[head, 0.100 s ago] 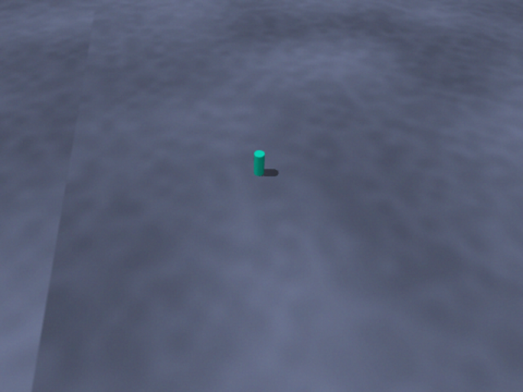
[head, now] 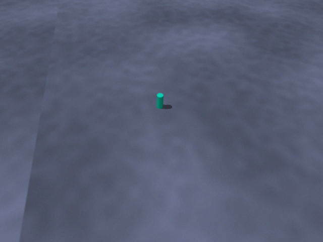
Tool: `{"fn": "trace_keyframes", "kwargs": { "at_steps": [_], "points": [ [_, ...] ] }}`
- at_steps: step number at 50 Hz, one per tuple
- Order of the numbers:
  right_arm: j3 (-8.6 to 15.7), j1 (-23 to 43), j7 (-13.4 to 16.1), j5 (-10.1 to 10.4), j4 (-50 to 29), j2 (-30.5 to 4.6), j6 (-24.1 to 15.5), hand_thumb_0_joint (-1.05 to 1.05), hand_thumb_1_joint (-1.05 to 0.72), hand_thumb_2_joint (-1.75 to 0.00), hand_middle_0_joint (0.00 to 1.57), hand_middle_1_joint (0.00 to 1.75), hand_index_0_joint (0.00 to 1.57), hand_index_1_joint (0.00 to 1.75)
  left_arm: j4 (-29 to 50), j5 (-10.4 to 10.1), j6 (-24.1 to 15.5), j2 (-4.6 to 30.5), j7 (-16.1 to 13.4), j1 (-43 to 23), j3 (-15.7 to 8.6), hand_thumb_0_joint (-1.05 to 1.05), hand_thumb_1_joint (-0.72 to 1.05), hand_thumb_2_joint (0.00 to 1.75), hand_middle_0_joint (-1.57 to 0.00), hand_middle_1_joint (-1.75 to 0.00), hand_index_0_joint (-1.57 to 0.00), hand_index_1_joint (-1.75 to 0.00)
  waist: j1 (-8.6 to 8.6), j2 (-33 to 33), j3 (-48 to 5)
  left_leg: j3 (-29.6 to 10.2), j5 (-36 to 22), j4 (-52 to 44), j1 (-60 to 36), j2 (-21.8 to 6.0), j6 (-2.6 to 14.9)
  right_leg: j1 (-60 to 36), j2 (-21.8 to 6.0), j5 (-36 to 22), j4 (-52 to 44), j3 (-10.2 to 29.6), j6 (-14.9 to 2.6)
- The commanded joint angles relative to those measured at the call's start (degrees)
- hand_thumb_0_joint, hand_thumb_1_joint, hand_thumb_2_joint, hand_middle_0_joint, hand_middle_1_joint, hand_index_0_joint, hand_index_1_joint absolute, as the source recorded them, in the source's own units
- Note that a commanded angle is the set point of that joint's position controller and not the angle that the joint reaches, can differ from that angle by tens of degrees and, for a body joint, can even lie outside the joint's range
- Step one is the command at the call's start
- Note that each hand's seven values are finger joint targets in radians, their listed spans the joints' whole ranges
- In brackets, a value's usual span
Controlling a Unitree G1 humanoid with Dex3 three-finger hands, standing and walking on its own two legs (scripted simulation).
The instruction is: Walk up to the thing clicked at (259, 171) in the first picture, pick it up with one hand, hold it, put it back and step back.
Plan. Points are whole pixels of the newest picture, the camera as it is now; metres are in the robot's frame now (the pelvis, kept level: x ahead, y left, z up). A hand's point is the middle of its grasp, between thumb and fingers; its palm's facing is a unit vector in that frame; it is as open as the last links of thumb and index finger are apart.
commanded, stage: stand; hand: left
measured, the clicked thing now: (159, 101) +1.31 +0.02 -0.71
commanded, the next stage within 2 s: walk up in 1.02 s
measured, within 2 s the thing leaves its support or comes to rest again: neither
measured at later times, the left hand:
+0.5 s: hand out of the picture +0.08 +0.25 -0.16, palm faces -0.02 -0.94 -0.34, open 7.4 cm
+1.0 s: hand out of the picture +0.09 +0.26 -0.16, palm faces -0.02 -0.94 -0.34, open 7.4 cm
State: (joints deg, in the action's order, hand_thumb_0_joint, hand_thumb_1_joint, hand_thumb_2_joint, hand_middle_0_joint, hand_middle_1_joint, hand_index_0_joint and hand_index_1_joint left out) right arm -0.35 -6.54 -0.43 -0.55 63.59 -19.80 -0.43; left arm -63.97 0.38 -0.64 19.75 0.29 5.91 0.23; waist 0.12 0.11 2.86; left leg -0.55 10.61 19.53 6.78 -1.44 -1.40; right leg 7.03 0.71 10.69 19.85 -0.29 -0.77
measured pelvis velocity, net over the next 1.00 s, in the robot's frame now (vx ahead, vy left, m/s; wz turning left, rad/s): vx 0.01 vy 0.01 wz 0.00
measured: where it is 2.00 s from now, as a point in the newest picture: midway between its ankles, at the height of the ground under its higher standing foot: (173, 218)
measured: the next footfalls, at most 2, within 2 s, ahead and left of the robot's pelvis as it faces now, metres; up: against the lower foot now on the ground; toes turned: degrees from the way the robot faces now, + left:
right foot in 1.30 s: +0.16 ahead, -0.18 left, +0.00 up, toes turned -8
left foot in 1.70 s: +0.39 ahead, +0.06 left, +0.00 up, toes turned -2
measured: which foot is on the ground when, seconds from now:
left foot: down 0.00-1.00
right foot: down 0.00-1.00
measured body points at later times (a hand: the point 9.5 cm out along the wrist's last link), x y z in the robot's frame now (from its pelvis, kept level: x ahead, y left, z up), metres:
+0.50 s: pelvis +0.01 +0.00 +0.00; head +0.02 +0.00 +0.45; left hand +0.08 +0.30 -0.13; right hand +0.08 -0.29 -0.13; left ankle +0.00 +0.14 -0.75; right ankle +0.00 -0.11 -0.75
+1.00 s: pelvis +0.01 +0.01 +0.00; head +0.02 +0.01 +0.45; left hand +0.09 +0.31 -0.13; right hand +0.10 -0.29 -0.13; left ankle +0.00 +0.14 -0.75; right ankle +0.00 -0.11 -0.75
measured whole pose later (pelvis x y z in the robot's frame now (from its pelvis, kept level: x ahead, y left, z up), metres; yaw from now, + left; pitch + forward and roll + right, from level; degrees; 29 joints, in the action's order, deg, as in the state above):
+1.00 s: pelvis +0.01 +0.01 +0.00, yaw +0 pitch -2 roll +0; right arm -0.4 -6.2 -0.3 -0.4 63.8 -20.0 -0.3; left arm -64.1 0.3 -0.6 20.0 0.0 6.4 0.3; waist 0.2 0.0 2.8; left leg -0.6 11.1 18.4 5.5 -0.9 -0.9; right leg 5.3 0.2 10.9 18.0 -0.4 -0.2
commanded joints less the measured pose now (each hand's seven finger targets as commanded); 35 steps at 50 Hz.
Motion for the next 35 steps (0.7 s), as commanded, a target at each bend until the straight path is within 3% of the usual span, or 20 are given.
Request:
{"fn": "trace_keyframes", "kwargs": {
  "at_steps": [1,7,27,32,35],
  "points": [
    [2.5,2.0,0.9,-0.1,-3.1,-11.8,-1.5,0.00,-0.90,-0.90,0.20,0.30,0.20,0.30,3.7,0.0,-1.4,12.2,-0.7,-2.9,-2.6,0.00,0.90,0.90,-0.20,-0.30,-0.20,-0.30,-0.06,0.5,-4.0,-4.2,-5.2,-2.9,-0.2,-5.8,2.68,-0.4,-7.9,-5.9,-3.7,6.0,-1.08],
    [2.5,1.6,0.9,-0.1,-2.9,-11.5,-1.4,0.00,-0.90,-0.90,0.20,0.30,0.20,0.30,3.7,0.1,-1.4,12.4,-0.8,-2.5,-2.5,0.00,0.90,0.90,-0.20,-0.30,-0.20,-0.30,-0.27,-0.5,-3.6,-4.3,-4.9,-3.3,0.1,-5.6,2.45,0.1,-7.5,-4.5,-3.8,5.6,-0.97],
    [2.3,1.8,1.0,0.1,-2.7,-11.6,-1.4,0.00,-0.90,-0.90,0.20,0.30,0.20,0.30,3.3,-0.1,-1.5,12.3,-0.9,-1.7,-2.4,0.00,0.90,0.90,-0.20,-0.30,-0.20,-0.30,-0.13,-0.3,-3.9,-4.7,-9.1,-3.2,-1.2,-5.9,2.48,-1.1,-7.9,-9.2,-3.6,5.2,-0.82],
    [2.2,2.2,0.9,0.1,-2.7,-11.5,-1.2,0.00,-0.90,-0.90,0.20,0.30,0.20,0.30,3.1,0.1,-1.4,12.2,-0.9,-1.3,-2.3,0.00,0.90,0.90,-0.20,-0.30,-0.20,-0.30,0.02,-0.5,-3.1,-4.6,-6.9,-3.4,-0.8,-5.7,2.41,-0.3,-7.7,-6.9,-4.1,5.1,-0.69],
    [2.3,1.8,0.9,0.1,-2.8,-11.8,-1.3,0.00,-0.90,-0.90,0.20,0.30,0.20,0.30,3.3,-0.1,-1.5,12.2,-0.9,-1.7,-2.4,0.00,0.90,0.90,-0.20,-0.30,-0.20,-0.30,-0.15,-0.2,-4.3,-4.4,-9.4,-3.0,-1.3,-5.8,2.40,-1.7,-8.0,-10.3,-3.7,5.0,-0.78]
  ]
}}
